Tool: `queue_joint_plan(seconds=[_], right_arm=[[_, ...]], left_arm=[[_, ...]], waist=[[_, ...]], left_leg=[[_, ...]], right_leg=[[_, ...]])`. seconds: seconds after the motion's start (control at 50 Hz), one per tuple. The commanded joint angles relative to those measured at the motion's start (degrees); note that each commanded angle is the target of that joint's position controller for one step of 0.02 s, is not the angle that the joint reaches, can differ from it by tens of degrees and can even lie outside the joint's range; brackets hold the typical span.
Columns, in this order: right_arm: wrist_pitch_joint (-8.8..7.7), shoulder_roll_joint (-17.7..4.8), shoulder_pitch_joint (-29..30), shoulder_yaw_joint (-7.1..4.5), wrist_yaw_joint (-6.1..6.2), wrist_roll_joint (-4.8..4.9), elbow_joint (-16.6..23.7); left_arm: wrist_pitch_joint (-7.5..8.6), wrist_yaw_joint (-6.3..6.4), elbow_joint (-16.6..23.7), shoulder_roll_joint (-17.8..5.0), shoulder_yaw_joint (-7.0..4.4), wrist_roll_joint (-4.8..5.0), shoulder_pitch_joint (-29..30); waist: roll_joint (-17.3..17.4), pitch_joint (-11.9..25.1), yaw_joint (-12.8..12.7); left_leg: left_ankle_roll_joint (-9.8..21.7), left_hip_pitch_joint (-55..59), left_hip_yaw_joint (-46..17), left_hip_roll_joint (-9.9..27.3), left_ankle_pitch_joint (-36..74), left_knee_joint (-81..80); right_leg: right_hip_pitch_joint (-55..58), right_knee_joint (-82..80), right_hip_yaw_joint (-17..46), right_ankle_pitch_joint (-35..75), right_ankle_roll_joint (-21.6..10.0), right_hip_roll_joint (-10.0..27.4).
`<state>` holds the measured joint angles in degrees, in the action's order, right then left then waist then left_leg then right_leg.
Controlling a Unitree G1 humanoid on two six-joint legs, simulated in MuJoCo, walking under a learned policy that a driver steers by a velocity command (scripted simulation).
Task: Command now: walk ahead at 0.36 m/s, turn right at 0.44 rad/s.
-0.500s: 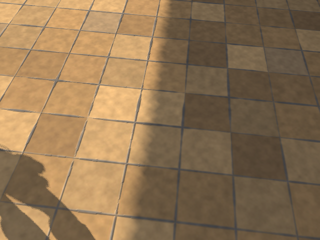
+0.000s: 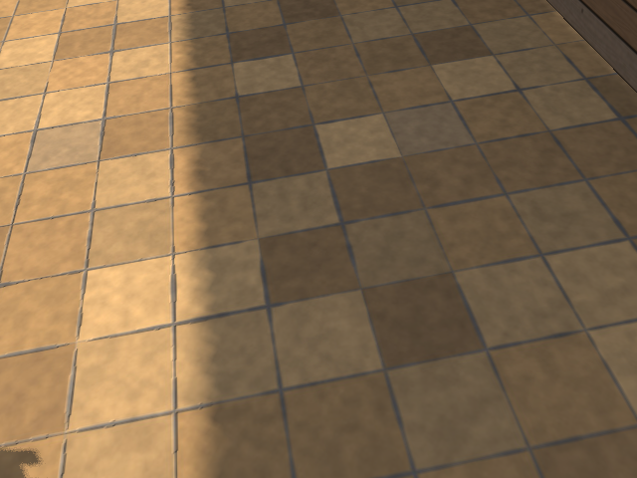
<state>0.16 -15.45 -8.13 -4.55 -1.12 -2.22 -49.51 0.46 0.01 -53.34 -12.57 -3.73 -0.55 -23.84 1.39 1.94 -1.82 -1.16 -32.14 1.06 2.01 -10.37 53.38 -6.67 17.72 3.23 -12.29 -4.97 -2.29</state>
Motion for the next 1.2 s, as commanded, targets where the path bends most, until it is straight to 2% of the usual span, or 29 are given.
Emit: queue_joint_plan(seconds=[0.02,0.12,0.22,0.28,0.3,0.32,0.34,0.36,0.38,0.4,0.42,0.44,0.48,0.54,0.64,0.68,0.74,0.8,0.84,0.86,0.88,0.9,0.92,0.94,0.96,0.98,1.02,1.08,1.2], right_arm=[[-0.57,-2.55,3.83,-0.41,-0.23,-0.05,3.35],[-1.33,-2.63,9.24,0.02,-0.64,0.00,5.34],[-2.52,-2.62,13.48,0.70,-1.21,0.46,8.16],[-3.09,-3.12,10.28,0.70,-1.05,0.86,8.72],[-3.23,-3.48,6.01,0.39,-0.60,1.09,7.67],[-3.50,-4.12,-1.22,-0.19,0.10,1.13,5.35],[-4.09,-6.36,-10.79,-1.11,0.94,0.55,2.43],[-4.60,-11.77,-20.36,-2.20,1.67,-1.01,1.65],[-4.21,-15.23,-20.78,-2.71,1.07,-0.71,0.38],[-3.76,-10.43,-14.12,-1.73,0.78,0.64,0.96],[-3.93,-6.17,-8.64,-0.64,0.49,1.17,2.22],[-4.33,-4.03,-6.31,0.07,0.31,0.96,2.36],[-5.13,-1.97,-6.93,0.94,0.51,1.14,0.98],[-6.23,-2.89,-11.60,0.87,0.52,1.80,-1.53],[-6.19,-2.44,-16.42,1.41,0.64,1.99,-3.99],[-6.25,-2.65,-18.04,1.54,0.85,1.98,-4.77],[-6.12,-3.55,-20.27,1.54,1.36,1.72,-6.14],[-5.79,-4.53,-19.00,1.43,1.95,1.26,-6.76],[-5.21,-5.50,-17.80,1.19,2.14,0.81,-6.93],[-4.97,-5.34,-17.22,1.32,2.06,1.20,-6.60],[-5.04,-1.93,-19.01,2.25,1.63,2.43,-4.37],[-4.93,-0.21,-24.35,2.08,1.28,3.60,-4.87],[-4.62,-4.75,-19.19,0.96,1.67,2.06,-4.32],[-4.91,-3.52,-15.19,1.17,1.42,1.92,-3.26],[-4.79,-2.20,-14.05,1.34,1.24,1.97,-3.37],[-4.05,-1.81,-13.69,1.20,0.96,1.08,-3.31],[-2.41,-0.09,-15.77,1.42,0.13,0.30,-4.31],[-1.31,-0.29,-11.13,1.16,-0.65,0.48,-2.65],[-1.58,0.61,0.98,1.72,-1.31,0.94,1.65]], left_arm=[[2.42,-0.10,2.17,-7.51,-1.55,0.18,-1.69],[3.23,0.49,0.62,-8.00,-1.49,-0.17,-6.01],[3.89,0.91,-0.64,-8.68,-1.44,-0.67,-7.57],[4.13,1.12,-0.77,-9.74,-1.60,-0.80,-5.47],[4.24,1.05,-0.58,-10.28,-1.64,-0.74,-3.58],[4.30,0.87,-0.70,-10.74,-1.70,-0.48,-2.35],[4.53,0.61,-0.64,-9.91,-1.39,-0.26,-2.02],[4.74,0.31,1.19,-5.70,-0.20,0.74,-3.79],[4.86,0.10,1.23,-3.96,-0.16,1.01,-7.65],[4.40,0.23,1.08,-7.43,-0.85,-0.63,-3.65],[4.46,-0.41,1.64,-7.41,-0.83,-0.90,0.24],[4.43,-0.81,1.97,-5.95,-0.47,-0.82,2.09],[3.30,-1.50,1.46,-4.95,-0.24,-1.77,1.49],[2.31,-2.13,2.32,-3.96,0.04,-1.82,4.46],[2.11,-2.56,6.79,-2.73,1.08,-1.54,18.16],[2.33,-2.65,8.09,-1.73,1.79,-1.18,22.68],[2.53,-2.33,9.39,-2.22,2.08,-0.91,26.77],[2.95,-1.64,8.96,-3.97,1.49,-1.00,24.31],[3.50,-0.69,5.31,-6.27,0.34,-1.12,13.24],[4.04,-0.11,2.60,-7.97,-0.47,-1.93,4.20],[4.19,0.64,1.46,-13.39,-1.89,-3.47,-3.94],[3.38,0.08,1.21,-14.60,-2.57,-2.08,-3.13],[2.98,-0.45,2.10,-11.80,-2.05,-0.33,3.03],[3.29,-0.54,2.84,-8.19,-1.07,-0.14,7.97],[3.77,-0.54,2.63,-5.57,-0.37,-0.57,10.06],[4.36,-0.22,1.75,-4.34,0.07,-0.57,10.14],[5.49,0.02,0.44,-3.88,0.35,-0.58,8.71],[6.68,0.01,-0.76,-5.98,-0.13,-0.34,6.34],[6.63,0.39,-1.95,-5.68,0.35,-0.23,2.63]], waist=[[-7.36,-5.16,-0.06],[-7.35,-6.51,-3.03],[-8.09,-8.20,-4.27],[-8.38,-7.85,-1.63],[-8.16,-6.51,0.78],[-6.33,-3.13,4.28],[-3.02,2.87,8.12],[5.80,11.35,10.41],[15.58,12.47,7.29],[6.62,2.99,4.52],[1.18,-2.68,3.20],[0.23,-4.44,2.11],[3.23,-4.32,0.46],[2.82,-4.48,0.10],[2.17,-6.93,2.43],[2.35,-7.31,3.62],[2.51,-7.56,4.50],[2.99,-5.92,2.06],[3.25,0.13,-2.67],[2.06,4.84,-6.57],[-5.65,12.52,-7.53],[-15.43,18.54,-4.09],[-5.44,10.67,-2.67],[-3.39,2.94,-1.36],[-1.52,-1.59,0.36],[-2.37,-3.53,1.81],[-3.69,-3.84,3.34],[-3.85,-5.49,3.51],[-4.17,-7.52,1.05]], left_leg=[[-0.53,-11.79,-0.45,0.92,3.28,-1.35],[-1.53,-12.79,0.14,1.53,3.94,-9.21],[0.81,-9.74,1.62,0.86,1.52,-16.17],[3.68,-0.61,2.81,-0.72,-0.95,-20.06],[4.75,7.15,3.66,-2.55,-1.38,-21.90],[5.81,17.21,4.73,-4.62,0.23,-25.11],[7.41,31.16,2.18,-2.48,0.34,-26.02],[11.32,45.88,-18.81,13.38,-15.99,-30.31],[15.81,48.88,-44.16,22.57,-17.85,-40.92],[14.98,40.60,-40.37,20.25,-22.69,-41.40],[13.89,32.64,-30.58,17.74,-18.49,-41.63],[12.50,28.25,-23.54,14.41,-10.67,-42.88],[11.17,25.13,-15.16,10.37,0.87,-44.23],[12.09,26.54,-10.05,9.41,14.53,-44.80],[11.40,28.25,-3.84,6.33,25.50,-45.67],[10.63,28.71,-2.63,5.99,28.47,-45.64],[10.54,33.23,-2.87,7.82,31.98,-45.17],[10.13,38.75,-2.38,9.76,45.72,-39.15],[9.00,39.87,-1.48,9.16,54.88,-25.40],[8.26,33.13,-0.10,7.48,46.94,-13.52],[6.84,18.21,2.85,2.87,23.71,5.70],[5.47,2.87,0.60,-7.60,-19.28,23.86],[6.49,-2.45,-4.88,-3.38,-15.72,25.52],[6.62,-3.20,-4.99,-1.10,-11.37,22.89],[6.68,-1.14,-4.76,0.93,-9.04,18.97],[6.31,1.31,-5.15,2.19,-7.93,15.81],[5.40,4.90,-4.71,2.54,-6.23,13.47],[4.43,-0.36,-4.18,3.63,-1.07,10.30],[3.42,-5.34,-0.20,3.07,10.85,-5.48]], right_leg=[[6.83,-11.74,15.59,-8.63,-6.82,12.16],[11.15,-11.43,14.65,-2.34,-7.86,13.23],[12.57,-7.51,12.81,12.07,-7.99,14.31],[9.93,-4.58,11.64,22.31,-6.25,15.02],[7.38,-1.39,10.22,30.96,-5.07,14.33],[5.54,6.46,7.80,39.40,-3.86,12.27],[-0.19,18.78,4.44,37.72,-2.57,8.78],[-13.24,38.28,1.06,17.45,-0.63,3.41],[-26.07,50.64,1.44,-17.67,0.13,-5.20],[-30.14,55.43,4.31,-13.32,-1.32,-0.19],[-29.59,53.46,3.17,-7.26,-1.55,2.83],[-27.65,50.34,2.17,-3.84,-1.32,4.87],[-24.44,47.39,0.34,-1.72,0.09,6.55],[-27.71,45.45,-2.25,0.15,1.72,7.10],[-32.22,31.64,-6.42,8.93,3.84,7.21],[-29.53,23.98,-7.97,12.43,3.70,5.97],[-27.07,16.99,-8.82,13.79,2.26,4.35],[-22.19,13.91,-8.75,8.39,-0.60,2.04],[-10.27,10.96,-9.22,4.58,-3.12,-1.02],[2.79,8.64,-6.86,6.87,-4.98,1.47],[18.72,8.52,10.65,2.04,-9.15,16.20],[26.98,1.27,36.54,2.53,-16.52,27.29],[20.43,-0.44,31.03,-0.71,-14.57,24.06],[11.63,-2.73,22.55,-0.36,-12.82,22.36],[4.52,-5.43,16.70,2.66,-10.34,19.87],[-0.06,-6.84,12.15,5.19,-8.24,17.67],[-3.98,-9.15,6.72,7.70,-6.45,15.90],[-3.31,-12.10,1.03,9.10,-5.72,15.28],[1.64,-11.77,-8.89,19.19,-2.68,12.86]])
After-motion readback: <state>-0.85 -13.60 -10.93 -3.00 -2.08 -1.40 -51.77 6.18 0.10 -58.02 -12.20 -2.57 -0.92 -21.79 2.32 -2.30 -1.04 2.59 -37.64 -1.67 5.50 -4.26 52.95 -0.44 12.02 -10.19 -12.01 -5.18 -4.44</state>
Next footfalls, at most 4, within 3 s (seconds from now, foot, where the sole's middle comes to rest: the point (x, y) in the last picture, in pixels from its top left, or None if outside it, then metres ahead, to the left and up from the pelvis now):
0.34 left None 0.30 0.13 -0.79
0.86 right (394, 444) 0.62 -0.05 -0.79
1.42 left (313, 339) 0.89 0.13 -0.79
2.00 right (386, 315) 0.96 -0.05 -0.79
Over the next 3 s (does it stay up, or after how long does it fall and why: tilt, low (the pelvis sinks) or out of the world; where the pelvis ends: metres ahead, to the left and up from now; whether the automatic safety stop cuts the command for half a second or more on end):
stays up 1.07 0.14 -0.03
